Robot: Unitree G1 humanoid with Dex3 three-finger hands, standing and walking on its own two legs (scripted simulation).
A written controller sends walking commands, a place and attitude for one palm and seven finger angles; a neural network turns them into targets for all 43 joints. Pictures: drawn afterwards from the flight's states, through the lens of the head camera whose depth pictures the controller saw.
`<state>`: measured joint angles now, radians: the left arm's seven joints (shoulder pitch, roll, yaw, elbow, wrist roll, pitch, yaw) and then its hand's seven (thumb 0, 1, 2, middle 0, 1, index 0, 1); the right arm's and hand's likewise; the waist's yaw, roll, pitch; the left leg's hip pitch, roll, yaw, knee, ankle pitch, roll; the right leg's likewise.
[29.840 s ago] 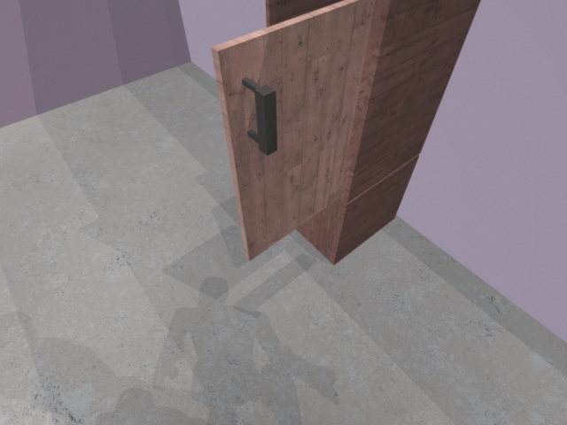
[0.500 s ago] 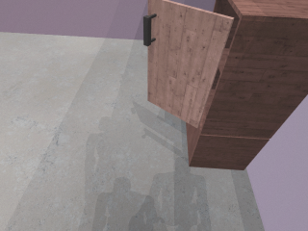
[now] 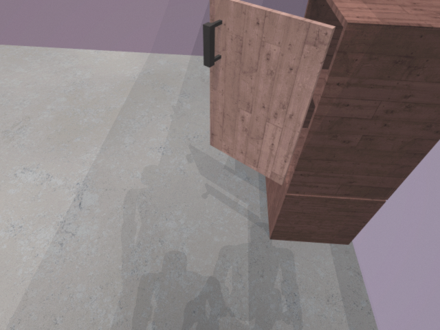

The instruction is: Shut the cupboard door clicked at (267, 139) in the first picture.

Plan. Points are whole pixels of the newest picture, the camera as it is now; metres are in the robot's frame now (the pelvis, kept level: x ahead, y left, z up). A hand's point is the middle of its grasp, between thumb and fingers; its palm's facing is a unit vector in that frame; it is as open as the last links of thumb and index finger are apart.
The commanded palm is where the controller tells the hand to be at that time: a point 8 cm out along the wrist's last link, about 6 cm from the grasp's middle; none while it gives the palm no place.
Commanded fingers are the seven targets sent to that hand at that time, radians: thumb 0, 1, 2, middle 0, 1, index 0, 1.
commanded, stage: walk to a spot facing it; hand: left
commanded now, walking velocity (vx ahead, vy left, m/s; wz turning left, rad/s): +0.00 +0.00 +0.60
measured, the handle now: (213, 43) +0.87 +0.06 +0.12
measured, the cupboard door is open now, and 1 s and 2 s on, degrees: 56 56 56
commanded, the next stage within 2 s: none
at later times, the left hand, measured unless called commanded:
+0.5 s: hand out of the picture +0.02 +0.23 -0.19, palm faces +0.23 -0.94 -0.24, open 7.3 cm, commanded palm none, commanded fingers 0.00 0.90 0.90 -0.20 -0.30 -0.20 -0.30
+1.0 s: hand out of the picture -0.06 +0.17 -0.17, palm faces +0.51 -0.81 -0.29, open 7.4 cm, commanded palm none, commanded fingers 0.00 0.90 0.90 -0.20 -0.30 -0.20 -0.30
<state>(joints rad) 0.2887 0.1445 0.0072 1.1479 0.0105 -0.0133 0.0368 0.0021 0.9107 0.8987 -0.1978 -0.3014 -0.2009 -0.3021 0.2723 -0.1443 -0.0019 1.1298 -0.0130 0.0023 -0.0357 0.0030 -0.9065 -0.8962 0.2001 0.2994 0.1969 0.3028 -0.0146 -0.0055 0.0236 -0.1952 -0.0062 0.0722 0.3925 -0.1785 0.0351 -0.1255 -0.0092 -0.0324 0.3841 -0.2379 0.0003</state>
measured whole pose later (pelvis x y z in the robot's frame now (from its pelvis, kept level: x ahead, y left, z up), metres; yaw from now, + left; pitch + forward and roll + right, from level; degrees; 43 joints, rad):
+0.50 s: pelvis -0.01 +0.01 -0.01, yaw +13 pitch +2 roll -1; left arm 0.16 0.23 0.08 0.97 0.02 0.05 0.03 0.01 0.91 0.90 -0.20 -0.30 -0.20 -0.30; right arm 0.24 -0.18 -0.04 0.96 -0.04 0.03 -0.02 0.00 -0.91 -0.90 0.20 0.30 0.20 0.30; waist -0.04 -0.02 0.09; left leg -0.37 -0.08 -0.05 0.54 -0.20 0.07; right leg -0.43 -0.02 -0.01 1.06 -0.45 0.04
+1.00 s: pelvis +0.00 -0.04 -0.01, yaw +33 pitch +0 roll +2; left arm 0.22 0.23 0.05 0.89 0.03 0.01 0.03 0.01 0.91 0.90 -0.20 -0.30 -0.20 -0.30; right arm 0.17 -0.25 -0.08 0.89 -0.02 0.08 0.02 0.01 -0.91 -0.90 0.20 0.30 0.19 0.30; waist -0.04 -0.03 0.14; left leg -0.47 -0.01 0.02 0.93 -0.46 -0.05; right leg -0.17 -0.10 -0.08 0.54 -0.37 0.02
